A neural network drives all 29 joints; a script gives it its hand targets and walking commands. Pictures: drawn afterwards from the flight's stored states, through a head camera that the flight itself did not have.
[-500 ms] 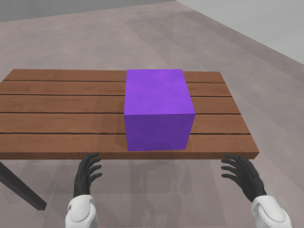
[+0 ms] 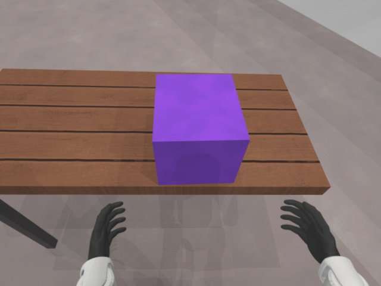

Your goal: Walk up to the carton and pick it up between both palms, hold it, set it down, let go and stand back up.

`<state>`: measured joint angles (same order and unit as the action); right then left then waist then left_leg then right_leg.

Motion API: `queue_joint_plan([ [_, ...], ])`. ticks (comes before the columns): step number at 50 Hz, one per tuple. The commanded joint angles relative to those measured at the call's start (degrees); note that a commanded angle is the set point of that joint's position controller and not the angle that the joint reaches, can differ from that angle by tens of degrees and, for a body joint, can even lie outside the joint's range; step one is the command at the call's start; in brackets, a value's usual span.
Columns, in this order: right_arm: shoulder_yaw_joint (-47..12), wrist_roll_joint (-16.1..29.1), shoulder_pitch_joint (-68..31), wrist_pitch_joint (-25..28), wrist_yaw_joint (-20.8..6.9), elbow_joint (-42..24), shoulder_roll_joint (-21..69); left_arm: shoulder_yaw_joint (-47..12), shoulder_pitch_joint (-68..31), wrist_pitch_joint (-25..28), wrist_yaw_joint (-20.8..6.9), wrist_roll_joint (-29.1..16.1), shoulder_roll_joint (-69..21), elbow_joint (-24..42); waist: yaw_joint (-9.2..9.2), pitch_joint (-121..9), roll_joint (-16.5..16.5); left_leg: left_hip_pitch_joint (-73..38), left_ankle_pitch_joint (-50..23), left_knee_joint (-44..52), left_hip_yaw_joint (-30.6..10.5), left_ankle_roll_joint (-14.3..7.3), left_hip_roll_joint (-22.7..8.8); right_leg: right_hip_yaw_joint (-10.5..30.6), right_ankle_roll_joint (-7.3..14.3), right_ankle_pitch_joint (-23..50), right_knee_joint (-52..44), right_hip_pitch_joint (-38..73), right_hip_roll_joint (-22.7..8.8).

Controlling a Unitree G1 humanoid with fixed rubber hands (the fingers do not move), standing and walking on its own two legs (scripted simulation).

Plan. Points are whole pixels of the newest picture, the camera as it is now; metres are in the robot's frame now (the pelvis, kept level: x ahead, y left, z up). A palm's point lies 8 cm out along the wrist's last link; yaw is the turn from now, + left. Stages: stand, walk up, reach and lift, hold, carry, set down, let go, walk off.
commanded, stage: set down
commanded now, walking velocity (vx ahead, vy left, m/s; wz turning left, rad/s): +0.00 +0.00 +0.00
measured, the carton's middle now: (195, 129) +0.48 +0.04 +0.02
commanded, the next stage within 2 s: let go in 1.54 s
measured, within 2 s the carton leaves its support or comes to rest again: neither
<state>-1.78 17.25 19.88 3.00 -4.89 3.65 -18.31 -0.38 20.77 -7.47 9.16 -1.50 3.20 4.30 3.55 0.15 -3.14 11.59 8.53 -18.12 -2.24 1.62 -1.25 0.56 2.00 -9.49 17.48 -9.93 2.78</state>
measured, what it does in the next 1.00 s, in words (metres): stands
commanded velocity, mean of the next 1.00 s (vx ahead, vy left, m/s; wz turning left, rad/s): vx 0.00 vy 0.00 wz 0.00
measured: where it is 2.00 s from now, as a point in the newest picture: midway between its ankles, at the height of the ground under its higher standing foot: outside the picture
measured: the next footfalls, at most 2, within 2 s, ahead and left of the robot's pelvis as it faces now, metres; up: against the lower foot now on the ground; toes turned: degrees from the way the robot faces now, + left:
none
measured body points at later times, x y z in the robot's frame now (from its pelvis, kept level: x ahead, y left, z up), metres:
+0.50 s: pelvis +0.00 +0.00 +0.00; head +0.03 +0.03 +0.45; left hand +0.16 +0.22 -0.06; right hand +0.18 -0.22 -0.04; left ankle +0.01 +0.14 -0.75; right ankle -0.01 -0.09 -0.75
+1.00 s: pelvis +0.02 +0.00 +0.00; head +0.05 +0.02 +0.45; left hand +0.18 +0.23 -0.08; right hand +0.18 -0.22 -0.06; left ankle +0.01 +0.14 -0.75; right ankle -0.01 -0.09 -0.75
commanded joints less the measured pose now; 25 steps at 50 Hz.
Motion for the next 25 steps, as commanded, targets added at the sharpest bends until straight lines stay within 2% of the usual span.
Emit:
queue_joint_plan([
  [1, 5.2, -3.2, 4.4, 4.7, 1.0, -3.5, -4.5, 1.1, 1.9, 5.3, -1.6, -1.6, 7.5, 8.0, -2.89, -9.8, 0.8, -14.2, -13.3, -0.2, 4.4, -1.1, 2.6, 1.7, 0.4, 11.0, -2.9, 1.9, -2.1],
  [2, 4.1, -3.5, 5.4, 5.2, 1.6, -2.6, -3.0, 3.6, 3.4, 5.8, -2.6, -1.4, 8.9, 4.5, -2.28, -7.9, -2.0, -12.2, -12.9, 0.1, 4.6, -1.3, 3.1, 2.2, -0.2, 13.4, -2.8, 4.5, -2.3],
  [3, 4.0, -3.5, 5.1, 5.5, 1.6, -4.0, -3.4, 2.9, 3.6, 6.4, -2.4, -1.0, 8.4, 6.8, -1.36, -8.3, -0.2, -12.4, -14.4, 0.3, 5.1, -0.9, 3.1, 1.9, -0.2, 13.9, -2.8, 5.6, -2.0],
  [4, 3.3, -4.5, 5.2, 5.0, 1.7, 0.9, -0.9, 3.6, 3.5, 5.7, -3.2, -0.3, 7.8, 0.0, -2.03, -4.7, 0.1, -11.9, -12.0, 0.2, 5.4, -0.7, 3.5, 2.6, -0.3, 10.6, -3.9, 4.2, -2.5],
  [5, 3.9, -3.8, 4.0, 5.5, 1.4, -0.2, -2.1, 1.8, 1.2, 6.0, -2.9, -0.6, 7.9, 5.2, -2.90, -7.1, 1.4, -13.4, -12.9, 0.1, 4.5, -0.6, 3.0, 1.8, -0.6, 9.2, -3.4, 2.4, -2.1],
  [6, 3.2, -4.9, 4.7, 5.2, 1.5, 4.9, -1.6, 2.5, 1.7, 5.7, -3.6, 0.5, 7.3, -0.9, -2.40, -3.5, 1.0, -12.3, -10.1, 0.6, 5.1, -0.8, 2.9, 2.1, -0.2, 7.5, -4.5, 2.3, -2.6],
  [8, 3.8, -4.1, 3.6, 5.6, 1.5, 2.2, -3.1, 2.3, 1.2, 6.8, -3.1, -1.7, 8.6, 4.1, -2.25, -7.1, 0.9, -13.7, -12.3, 0.4, 4.3, -0.9, 2.5, 1.6, 0.2, 8.9, -4.2, 2.3, -2.3],
  [9, 3.7, -4.2, 4.7, 6.7, 1.6, -0.7, -2.5, 2.5, 3.5, 7.2, -3.1, -2.1, 8.6, 4.9, -3.16, -9.0, -1.0, -14.2, -13.5, -0.2, 4.4, -1.0, 2.6, 2.0, -0.7, 12.4, -3.9, 3.5, -3.0],
  [10, 3.5, -4.3, 3.7, 7.2, 1.7, -0.3, -2.5, 2.7, 2.1, 8.2, -2.8, -1.5, 10.4, 5.5, -2.06, -8.2, 0.7, -14.7, -13.3, 0.4, 4.6, -0.8, 2.7, 1.5, -0.8, 11.6, -3.4, 2.3, -2.4],
  [11, 3.5, -4.9, 3.0, 7.3, 2.2, 0.3, -1.9, 2.8, 1.7, 8.2, -3.2, -2.4, 11.1, 4.8, -1.95, -9.2, -1.0, -13.4, -12.2, -0.2, 4.7, -0.9, 2.9, 2.1, -1.2, 11.1, -3.3, 3.0, -2.6],
  [12, 3.8, -5.4, 3.9, 7.7, 2.2, -0.4, -1.5, 3.7, 0.9, 8.7, -2.9, -2.5, 11.8, 4.9, -1.61, -8.8, -1.0, -12.4, -11.5, 0.1, 4.8, -1.4, 3.0, 2.0, -0.9, 10.9, -3.1, 4.1, -2.8],
  [13, 2.2, -6.0, 3.2, 7.0, 2.6, 4.3, 0.2, 3.8, 0.3, 8.3, -3.7, -1.5, 11.7, -1.2, -2.72, -5.8, -0.7, -12.0, -9.9, -0.2, 4.9, -1.6, 3.2, 2.8, -1.1, 10.5, -3.6, 2.1, -3.2],
  [14, 2.4, -6.1, 4.1, 7.9, 2.3, 2.8, -0.1, 4.0, 0.4, 8.9, -3.5, -1.6, 11.4, 0.1, -2.20, -6.6, -1.2, -11.1, -9.9, 0.4, 5.2, -1.5, 3.2, 2.4, -1.2, 11.2, -3.6, 3.4, -3.3],
  [15, 2.4, -5.7, 3.6, 8.6, 2.0, 2.7, -0.6, 4.1, 1.3, 9.3, -3.6, -1.3, 11.1, -1.0, -1.25, -6.5, -1.0, -11.7, -8.7, 0.9, 4.8, -1.6, 2.7, 1.7, -1.0, 6.6, -3.6, 2.5, -2.8],
  [16, 3.0, -6.3, 2.9, 8.3, 2.2, 4.2, 0.8, 4.0, -1.0, 9.2, -4.0, -2.6, 11.8, -2.0, -2.43, -5.0, 0.5, -11.3, -6.0, 1.1, 5.4, -1.6, 3.0, 2.5, -1.2, 3.8, -4.9, 0.9, -3.5],
  [17, 2.7, -6.1, 2.1, 7.8, 2.2, 6.3, 1.2, 3.5, -2.0, 8.9, -4.0, -2.4, 12.1, -2.5, -2.14, -4.4, 1.0, -11.1, -5.1, 1.2, 5.2, -1.7, 2.8, 2.6, -1.1, 2.4, -4.7, 0.6, -4.3],
  [18, 3.2, -7.7, 1.6, 7.4, 2.3, 9.8, 1.2, 2.9, -2.2, 8.3, -4.4, -2.0, 11.2, -6.5, -3.26, -3.2, 0.7, -11.3, -3.2, 1.1, 5.0, -1.7, 2.7, 2.3, -1.0, -1.2, -5.2, -0.6, -3.9],
  [19, 3.1, -8.3, 0.6, 7.0, 2.8, 12.1, 1.4, 3.4, -2.3, 7.4, -4.8, -1.8, 11.4, -9.8, -3.17, -0.2, 0.3, -11.3, -2.4, 1.5, 5.5, -1.8, 2.6, 2.4, -1.0, -3.2, -6.4, -1.6, -4.3],
  [20, 3.5, -8.8, -1.0, 7.2, 2.9, 9.7, 0.9, 3.7, -3.6, 7.4, -4.6, -2.7, 12.6, -6.8, -3.10, -2.9, -0.6, -11.8, -3.4, 1.0, 5.1, -1.8, 2.4, 1.7, -1.5, -3.6, -5.8, -2.3, -4.2],
  [21, 3.6, -8.6, -0.2, 7.1, 2.6, 8.7, 0.0, 3.1, -2.6, 7.7, -4.6, -3.1, 11.9, -5.0, -2.86, -3.6, 0.1, -12.8, -4.2, 1.3, 5.4, -1.7, 2.4, 1.3, -1.1, -3.6, -5.6, -1.6, -3.6],
  [22, 4.5, -9.1, -1.5, 6.7, 2.5, 13.4, 0.4, 2.8, -4.3, 7.2, -4.8, -2.8, 12.4, -8.5, -2.88, -1.2, 2.4, -11.6, -1.5, 1.2, 5.7, -1.4, 2.5, 1.7, -0.7, -5.8, -6.2, -3.0, -4.0],
  [23, 4.9, -9.2, -3.3, 7.4, 2.5, 10.9, 1.6, 2.2, -7.1, 7.6, -4.5, -4.0, 13.0, -5.3, -2.89, -3.5, 0.9, -11.7, -1.7, 0.9, 5.5, -1.5, 2.3, 1.3, -1.1, -6.7, -5.7, -3.1, -4.0],
  [24, 5.8, -9.3, -3.9, 8.1, 2.4, 8.2, 1.1, 2.6, -7.4, 8.2, -3.8, -4.5, 14.0, -1.9, -2.58, -5.3, 1.6, -11.9, -2.5, 1.0, 5.2, -1.4, 2.1, 1.2, -0.5, -5.3, -5.1, -2.8, -3.8],
  [25, 5.8, -9.5, -2.6, 8.3, 2.2, 9.6, 1.2, 2.2, -7.0, 8.2, -3.6, -4.0, 14.6, -3.0, -3.55, -4.4, 2.5, -11.5, -2.1, 0.8, 5.3, -1.3, 2.2, 1.2, -0.6, -4.7, -4.9, -3.1, -4.0],
])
